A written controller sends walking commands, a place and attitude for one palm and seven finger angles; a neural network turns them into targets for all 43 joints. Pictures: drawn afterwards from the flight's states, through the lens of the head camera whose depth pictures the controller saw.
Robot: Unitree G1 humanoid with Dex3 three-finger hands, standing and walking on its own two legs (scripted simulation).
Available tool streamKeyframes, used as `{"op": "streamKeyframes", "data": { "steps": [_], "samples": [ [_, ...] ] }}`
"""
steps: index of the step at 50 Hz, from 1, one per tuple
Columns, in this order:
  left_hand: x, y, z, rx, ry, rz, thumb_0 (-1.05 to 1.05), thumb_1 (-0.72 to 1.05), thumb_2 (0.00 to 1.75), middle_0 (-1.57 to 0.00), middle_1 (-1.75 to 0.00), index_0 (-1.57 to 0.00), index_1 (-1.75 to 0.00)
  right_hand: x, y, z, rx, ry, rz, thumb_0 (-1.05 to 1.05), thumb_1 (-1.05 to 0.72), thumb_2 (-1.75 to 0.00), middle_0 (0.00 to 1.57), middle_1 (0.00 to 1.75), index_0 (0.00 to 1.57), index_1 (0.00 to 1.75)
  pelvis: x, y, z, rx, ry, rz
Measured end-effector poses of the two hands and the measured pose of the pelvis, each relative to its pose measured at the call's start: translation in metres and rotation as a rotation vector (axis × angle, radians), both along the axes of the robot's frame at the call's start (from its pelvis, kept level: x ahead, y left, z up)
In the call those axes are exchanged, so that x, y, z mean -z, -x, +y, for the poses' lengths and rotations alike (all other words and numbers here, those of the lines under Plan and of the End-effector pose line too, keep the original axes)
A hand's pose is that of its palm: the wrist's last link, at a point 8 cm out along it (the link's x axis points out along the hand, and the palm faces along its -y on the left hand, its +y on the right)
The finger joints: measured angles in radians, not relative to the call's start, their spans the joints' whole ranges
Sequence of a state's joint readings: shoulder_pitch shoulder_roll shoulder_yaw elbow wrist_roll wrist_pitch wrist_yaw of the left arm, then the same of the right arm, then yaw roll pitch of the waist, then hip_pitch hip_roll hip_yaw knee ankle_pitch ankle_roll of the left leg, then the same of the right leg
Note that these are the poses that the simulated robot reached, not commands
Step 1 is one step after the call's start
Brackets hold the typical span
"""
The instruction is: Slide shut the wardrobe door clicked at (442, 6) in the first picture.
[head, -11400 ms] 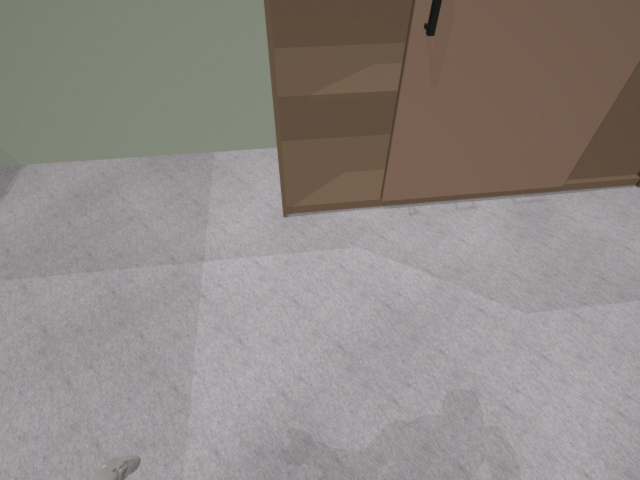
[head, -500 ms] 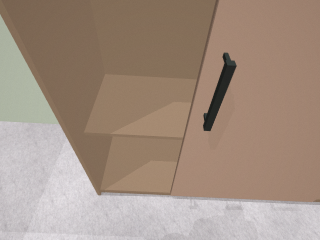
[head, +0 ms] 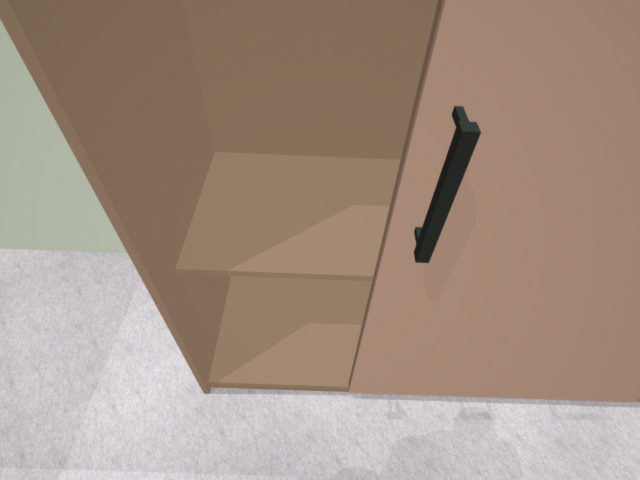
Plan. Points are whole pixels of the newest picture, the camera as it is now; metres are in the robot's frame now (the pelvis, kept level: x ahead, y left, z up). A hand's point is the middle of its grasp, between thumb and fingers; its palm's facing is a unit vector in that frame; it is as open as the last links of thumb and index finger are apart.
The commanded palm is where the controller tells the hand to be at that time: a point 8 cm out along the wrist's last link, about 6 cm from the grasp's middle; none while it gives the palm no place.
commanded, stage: look again from close up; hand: right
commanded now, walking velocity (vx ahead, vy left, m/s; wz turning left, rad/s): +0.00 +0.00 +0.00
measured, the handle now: (438, 193) +0.46 -0.13 +0.13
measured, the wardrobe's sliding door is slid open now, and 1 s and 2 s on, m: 0.43 0.43 0.43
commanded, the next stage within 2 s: raise the hand with hooked fingers in 0.56 s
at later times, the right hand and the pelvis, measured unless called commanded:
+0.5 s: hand out of the picture -0.02 -0.15 -0.18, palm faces +0.05 +0.98 -0.18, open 7.3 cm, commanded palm none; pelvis +0.00 +0.01 +0.00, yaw +0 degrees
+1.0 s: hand (464, 418) +0.20 -0.15 +0.02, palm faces -0.06 +1.00 +0.04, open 8.0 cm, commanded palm +0.12 -0.23 -0.02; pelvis -0.03 +0.00 -0.03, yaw -1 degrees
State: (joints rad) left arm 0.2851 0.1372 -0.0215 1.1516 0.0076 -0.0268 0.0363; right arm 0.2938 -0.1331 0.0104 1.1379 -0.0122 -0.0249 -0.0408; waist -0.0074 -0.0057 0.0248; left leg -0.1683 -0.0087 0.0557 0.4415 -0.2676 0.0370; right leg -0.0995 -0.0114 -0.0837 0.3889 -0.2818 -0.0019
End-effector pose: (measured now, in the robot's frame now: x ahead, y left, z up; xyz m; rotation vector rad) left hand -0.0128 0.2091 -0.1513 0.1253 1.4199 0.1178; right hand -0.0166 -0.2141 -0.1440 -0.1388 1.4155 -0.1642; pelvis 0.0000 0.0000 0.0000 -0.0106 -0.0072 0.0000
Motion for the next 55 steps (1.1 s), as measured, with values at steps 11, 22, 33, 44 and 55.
{"op": "streamKeyframes", "data": {
  "steps": [11,22,33,44,55],
  "samples": [
    [0.001,0.009,-0.003,-0.006,0.014,0.018,0.01,0.91,0.90,-0.20,-0.30,-0.20,-0.30,0.000,0.003,0.004,0.007,-0.002,-0.002,0.01,-0.92,-0.90,0.20,0.30,0.20,0.30,0.000,0.002,0.003,0.003,0.000,-0.002],
    [0.000,0.014,-0.004,-0.009,0.017,0.032,0.01,0.91,0.90,-0.20,-0.30,-0.20,-0.30,0.001,0.009,0.010,0.016,-0.012,0.011,0.01,-0.91,-0.90,0.20,0.30,0.20,0.30,0.000,0.002,0.005,0.004,0.001,0.001],
    [0.000,0.012,-0.002,-0.008,0.014,0.032,0.01,0.91,0.90,-0.20,-0.30,-0.20,-0.30,0.002,0.012,0.015,0.023,-0.021,0.018,0.01,-0.91,-0.90,0.20,0.30,0.20,0.30,0.000,0.001,0.007,0.006,0.000,0.003],
    [-0.033,-0.096,0.049,0.061,-0.143,-0.619,0.03,0.92,0.90,-0.20,-0.30,-0.20,-0.30,-0.155,-0.170,-0.024,-0.035,0.094,-1.075,0.05,-0.88,-0.86,0.20,0.35,0.20,0.36,0.013,0.017,-0.006,0.050,-0.006,0.051],
    [-0.098,-0.202,0.038,0.223,-0.168,-1.000,0.02,0.91,0.90,-0.19,-0.30,-0.20,-0.30,-0.116,-0.144,-0.008,-0.148,-0.194,-1.259,0.01,-0.60,-0.77,0.23,0.50,0.23,0.51,0.047,0.034,-0.002,0.022,0.002,0.136]
  ]
}}
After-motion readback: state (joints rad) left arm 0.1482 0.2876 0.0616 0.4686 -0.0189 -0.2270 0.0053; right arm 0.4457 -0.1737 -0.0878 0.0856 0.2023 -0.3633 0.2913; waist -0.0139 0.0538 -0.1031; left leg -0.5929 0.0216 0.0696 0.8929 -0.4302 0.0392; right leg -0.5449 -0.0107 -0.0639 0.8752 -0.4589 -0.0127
